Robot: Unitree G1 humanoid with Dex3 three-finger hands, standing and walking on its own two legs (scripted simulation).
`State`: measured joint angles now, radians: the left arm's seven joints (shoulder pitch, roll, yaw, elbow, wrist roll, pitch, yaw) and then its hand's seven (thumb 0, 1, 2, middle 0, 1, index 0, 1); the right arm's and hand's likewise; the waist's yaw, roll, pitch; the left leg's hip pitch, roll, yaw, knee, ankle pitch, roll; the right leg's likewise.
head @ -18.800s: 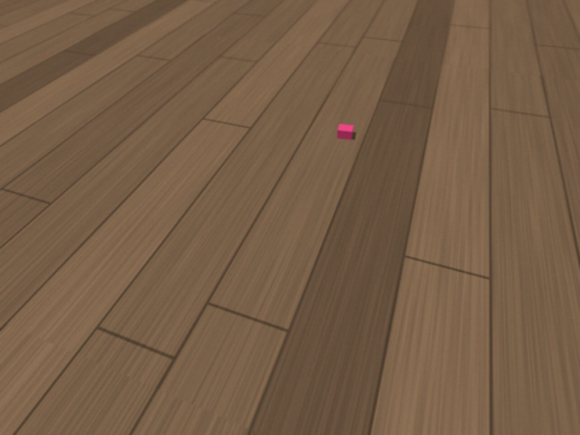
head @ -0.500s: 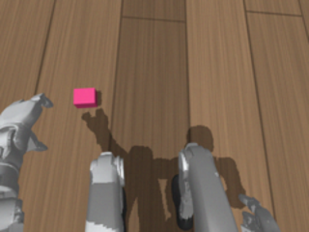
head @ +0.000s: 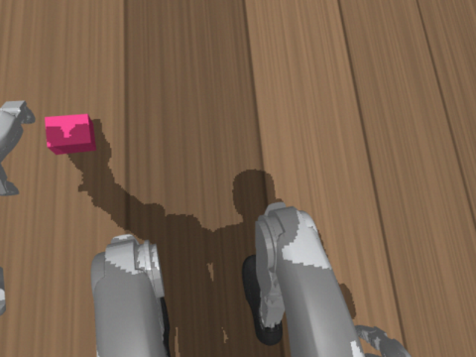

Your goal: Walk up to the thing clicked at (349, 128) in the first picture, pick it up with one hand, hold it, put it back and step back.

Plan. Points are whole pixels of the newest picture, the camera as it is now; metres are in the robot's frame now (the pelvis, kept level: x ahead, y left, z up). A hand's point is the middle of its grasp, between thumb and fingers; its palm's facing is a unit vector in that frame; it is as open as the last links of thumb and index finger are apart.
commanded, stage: rise first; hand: left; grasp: from above
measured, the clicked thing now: (71, 134) +0.58 +0.27 -0.33
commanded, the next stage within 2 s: none
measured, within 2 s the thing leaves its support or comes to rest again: neither
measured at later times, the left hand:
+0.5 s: hand (18, 147) +0.50 +0.31 -0.19, palm faces -0.48 -0.04 -0.88, open 13.1 cm
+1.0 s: hand (21, 140) +0.51 +0.31 -0.20, palm faces -0.46 -0.04 -0.89, open 13.1 cm
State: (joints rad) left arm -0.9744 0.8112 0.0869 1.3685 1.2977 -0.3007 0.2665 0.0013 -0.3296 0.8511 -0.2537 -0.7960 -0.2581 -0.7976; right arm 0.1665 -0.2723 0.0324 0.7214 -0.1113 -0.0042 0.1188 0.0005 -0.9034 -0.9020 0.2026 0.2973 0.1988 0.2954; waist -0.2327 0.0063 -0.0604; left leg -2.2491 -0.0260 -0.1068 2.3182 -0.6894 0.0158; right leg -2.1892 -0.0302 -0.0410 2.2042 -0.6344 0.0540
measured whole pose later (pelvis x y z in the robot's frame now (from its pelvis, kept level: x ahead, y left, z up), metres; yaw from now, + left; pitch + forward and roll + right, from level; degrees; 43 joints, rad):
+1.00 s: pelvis +0.00 +0.00 -0.03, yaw -4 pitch +35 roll -12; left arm -1.11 0.97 0.10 1.49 1.33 -0.29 0.29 0.00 -0.36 0.86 -0.23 -0.88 -0.25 -0.87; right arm 0.18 -0.29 0.15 0.66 -0.15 0.03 0.15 0.00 -0.91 -0.90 0.20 0.30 0.20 0.29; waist -0.32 -0.02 0.01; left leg -2.34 -0.02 -0.15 2.43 -0.71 0.02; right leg -2.27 -0.01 -0.08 2.28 -0.63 0.06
